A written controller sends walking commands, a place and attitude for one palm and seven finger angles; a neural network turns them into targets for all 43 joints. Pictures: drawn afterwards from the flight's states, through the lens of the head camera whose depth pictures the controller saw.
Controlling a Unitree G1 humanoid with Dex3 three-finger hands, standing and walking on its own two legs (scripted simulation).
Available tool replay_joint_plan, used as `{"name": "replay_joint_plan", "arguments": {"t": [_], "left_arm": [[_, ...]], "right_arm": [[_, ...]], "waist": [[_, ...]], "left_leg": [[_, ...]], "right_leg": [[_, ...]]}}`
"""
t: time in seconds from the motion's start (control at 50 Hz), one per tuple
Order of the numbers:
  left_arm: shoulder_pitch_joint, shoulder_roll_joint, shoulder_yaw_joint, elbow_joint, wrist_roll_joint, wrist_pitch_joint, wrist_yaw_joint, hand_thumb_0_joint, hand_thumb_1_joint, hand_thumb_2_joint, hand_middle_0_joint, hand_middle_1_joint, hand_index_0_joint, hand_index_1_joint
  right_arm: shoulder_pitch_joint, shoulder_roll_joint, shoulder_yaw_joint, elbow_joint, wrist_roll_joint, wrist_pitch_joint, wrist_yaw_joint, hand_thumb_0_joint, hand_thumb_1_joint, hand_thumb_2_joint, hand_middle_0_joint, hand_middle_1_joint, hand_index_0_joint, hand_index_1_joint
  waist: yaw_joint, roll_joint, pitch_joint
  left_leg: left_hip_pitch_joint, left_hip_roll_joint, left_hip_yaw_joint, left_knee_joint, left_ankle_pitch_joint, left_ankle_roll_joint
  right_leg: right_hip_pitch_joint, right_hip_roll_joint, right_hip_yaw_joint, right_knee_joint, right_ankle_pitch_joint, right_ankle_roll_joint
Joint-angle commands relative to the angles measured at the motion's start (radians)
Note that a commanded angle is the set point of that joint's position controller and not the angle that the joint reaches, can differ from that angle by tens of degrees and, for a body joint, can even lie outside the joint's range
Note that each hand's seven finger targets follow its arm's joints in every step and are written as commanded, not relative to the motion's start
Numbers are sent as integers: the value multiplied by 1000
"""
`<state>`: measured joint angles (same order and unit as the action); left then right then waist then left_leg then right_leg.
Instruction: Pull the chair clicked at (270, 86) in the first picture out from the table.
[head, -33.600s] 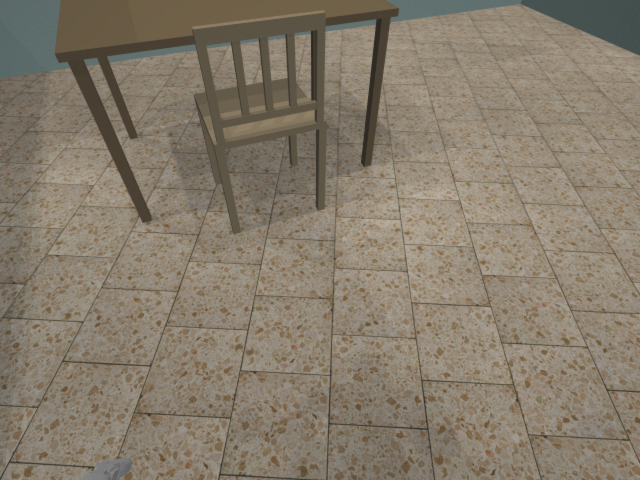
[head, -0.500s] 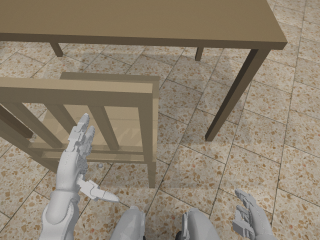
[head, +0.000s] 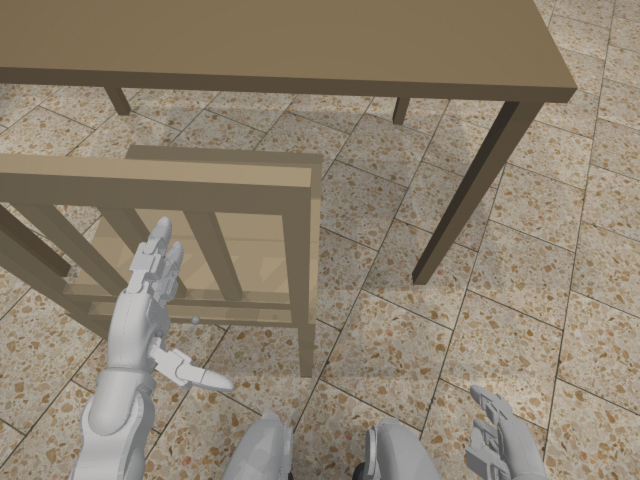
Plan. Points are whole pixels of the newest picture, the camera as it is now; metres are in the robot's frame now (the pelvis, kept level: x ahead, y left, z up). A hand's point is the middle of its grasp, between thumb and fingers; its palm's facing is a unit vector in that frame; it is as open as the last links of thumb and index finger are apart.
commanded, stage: aim the fingers beside a spindle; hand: left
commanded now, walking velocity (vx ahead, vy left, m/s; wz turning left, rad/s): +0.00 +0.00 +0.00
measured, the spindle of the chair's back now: (150, 256) +0.38 +0.24 +0.01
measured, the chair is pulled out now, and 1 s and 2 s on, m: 0.06 0.06 0.04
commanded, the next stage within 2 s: push the fingers through the gap in 0.68 s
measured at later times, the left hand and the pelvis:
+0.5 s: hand (205, 316) +0.30 +0.15 +0.03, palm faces +0.00 -1.00 -0.02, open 16.9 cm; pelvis +0.00 +0.00 +0.00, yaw +0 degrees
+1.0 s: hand (203, 301) +0.31 +0.16 +0.03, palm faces +0.00 -1.00 -0.04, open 16.9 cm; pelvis +0.00 -0.01 +0.00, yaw +0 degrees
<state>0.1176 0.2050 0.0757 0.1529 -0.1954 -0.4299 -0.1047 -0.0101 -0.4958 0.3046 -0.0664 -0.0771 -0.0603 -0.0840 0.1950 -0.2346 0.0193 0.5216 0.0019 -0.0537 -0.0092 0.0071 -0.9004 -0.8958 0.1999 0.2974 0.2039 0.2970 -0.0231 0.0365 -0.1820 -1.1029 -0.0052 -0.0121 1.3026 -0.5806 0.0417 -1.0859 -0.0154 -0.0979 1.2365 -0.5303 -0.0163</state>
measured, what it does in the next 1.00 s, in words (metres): stands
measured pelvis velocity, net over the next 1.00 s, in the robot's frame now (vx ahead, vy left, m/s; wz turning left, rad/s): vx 0.00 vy -0.01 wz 0.00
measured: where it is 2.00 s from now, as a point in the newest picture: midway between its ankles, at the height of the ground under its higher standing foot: outside the picture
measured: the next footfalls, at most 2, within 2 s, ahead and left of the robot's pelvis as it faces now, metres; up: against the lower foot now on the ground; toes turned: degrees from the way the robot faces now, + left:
none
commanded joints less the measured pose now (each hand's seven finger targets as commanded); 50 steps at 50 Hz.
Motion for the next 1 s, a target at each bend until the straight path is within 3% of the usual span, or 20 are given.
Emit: {"name": "replay_joint_plan", "arguments": {"t": [0.0,0.08,0.1,0.12,0.18,0.28,0.36,0.4,0.44,0.48,0.56,0.6,0.66,0.72,0.76,0.8,0.88,0.94,0.98], "left_arm": [[-159,68,7,-187,3,-66,-6,0,-500,300,-60,-80,-60,-80],[-178,120,69,-156,6,-70,5,0,-500,300,-60,-80,-60,-80],[-172,107,62,-167,4,-72,4,0,-500,300,-60,-80,-60,-80],[-158,118,78,-159,0,-70,6,0,-500,300,-60,-80,-60,-80],[-102,124,89,-179,-9,-70,3,0,-500,300,-60,-80,-60,-80],[-106,66,16,-191,-7,-69,-6,0,-500,300,-60,-80,-60,-80],[-176,70,21,-158,2,-78,2,0,-500,300,-60,-80,-60,-80],[-173,78,30,-161,8,-87,8,0,-500,300,-60,-80,-60,-80],[-194,101,54,-149,10,-92,13,0,-500,300,-60,-80,-60,-80],[-200,124,73,-175,11,-101,14,0,-500,300,-60,-80,-60,-80],[-147,108,65,-178,0,-85,4,0,-500,300,-60,-80,-60,-80],[-128,84,45,-147,-2,-69,-5,0,-500,300,-60,-80,-60,-80],[-136,63,23,-136,-5,-56,-13,0,-500,300,-60,-80,-60,-80],[-178,88,44,-116,-3,-61,-11,0,-500,300,-60,-80,-60,-80],[-184,79,34,-153,0,-78,-6,0,-500,300,-60,-80,-60,-80],[-223,119,72,-173,2,-96,4,0,-500,300,-60,-80,-60,-80],[-268,154,112,-135,2,-115,7,0,-500,300,-60,-80,-60,-80],[-305,118,76,-90,0,-98,-13,0,-500,300,-60,-80,-60,-80],[-288,121,88,-40,-14,-73,-28,0,-500,300,-60,-80,-60,-80]], "right_arm": [[-11,-142,-59,-127,4,-45,-17,0,-900,-900,200,300,200,300],[-9,-144,-61,-120,4,-41,-20,0,-900,-900,200,300,200,300],[-14,-139,-59,-125,3,-40,-17,0,-900,-900,200,300,200,300],[-9,-139,-60,-126,5,-38,-15,0,-900,-900,200,300,200,300],[-14,-136,-61,-135,6,-35,-12,0,-900,-900,200,300,200,300],[-13,-136,-60,-136,8,-34,-9,0,-900,-900,200,300,200,300],[-12,-141,-61,-121,5,-37,-15,0,-900,-900,200,300,200,300],[-12,-139,-61,-122,1,-39,-14,0,-900,-900,200,300,200,300],[-11,-139,-61,-119,2,-38,-14,0,-900,-900,200,300,200,300],[-12,-139,-64,-120,1,-39,-16,0,-900,-900,200,300,200,300],[-14,-133,-63,-125,6,-34,-11,0,-900,-900,200,300,200,300],[-11,-136,-63,-125,8,-30,-10,0,-900,-900,200,300,200,300],[-10,-136,-63,-125,9,-29,-10,0,-900,-900,200,300,200,300],[-12,-142,-61,-120,9,-28,-14,0,-900,-900,200,300,200,300],[-15,-136,-62,-126,6,-32,-14,0,-900,-900,200,300,200,300],[-14,-136,-63,-118,3,-35,-17,0,-900,-900,200,300,200,300],[-11,-137,-62,-98,1,-39,-19,0,-900,-900,200,300,200,300],[-13,-139,-58,-92,3,-36,-17,0,-900,-900,200,300,200,300],[-3,-145,-60,-90,6,-33,-18,0,-900,-900,200,300,200,300]], "waist": [[-36,-4,-307],[-16,4,-316],[-6,35,-336],[-2,13,-339],[11,28,-372],[-20,12,-321],[-35,-19,-286],[-20,14,-304],[-19,0,-306],[-6,20,-350],[2,29,-368],[-14,-16,-352],[-22,-16,-321],[-26,-32,-294],[-20,-16,-317],[-15,6,-353],[-18,14,-346],[-27,37,-340],[-30,-12,-337]], "left_leg": [[222,-2,-58,-203,268,-28],[215,-4,-56,-204,273,-30],[225,-7,-49,-207,288,-31],[227,-6,-48,-209,299,-32],[237,-6,-42,-213,335,-31],[247,-1,-49,-218,338,-30],[208,-2,-52,-203,272,-27],[220,-6,-46,-202,295,-29],[209,-7,-46,-200,275,-29],[229,-6,-45,-197,312,-29],[248,-8,-36,-205,341,-29],[230,-5,-38,-202,335,-26],[215,-7,-37,-200,311,-26],[186,-6,-40,-196,274,-25],[204,-8,-37,-195,280,-23],[211,-9,-34,-185,305,-22],[185,-8,-33,-171,294,-22],[193,-9,-31,-176,283,-25],[180,-6,-36,-181,285,-22]], "right_leg": [[191,31,37,-157,183,-10],[199,32,40,-151,182,-14],[217,29,45,-151,197,-16],[228,30,43,-152,208,-15],[265,31,47,-153,244,-16],[238,32,38,-162,243,-12],[201,32,39,-159,195,-9],[208,28,44,-152,211,-14],[211,29,46,-155,195,-12],[228,29,51,-146,225,-15],[264,28,53,-157,263,-13],[264,30,50,-159,269,-8],[250,29,48,-164,253,-6],[233,29,51,-163,220,-7],[237,28,53,-162,220,-8],[246,27,61,-153,242,-10],[239,29,70,-149,231,-10],[222,27,66,-151,222,-10],[243,31,64,-159,227,-9]]}}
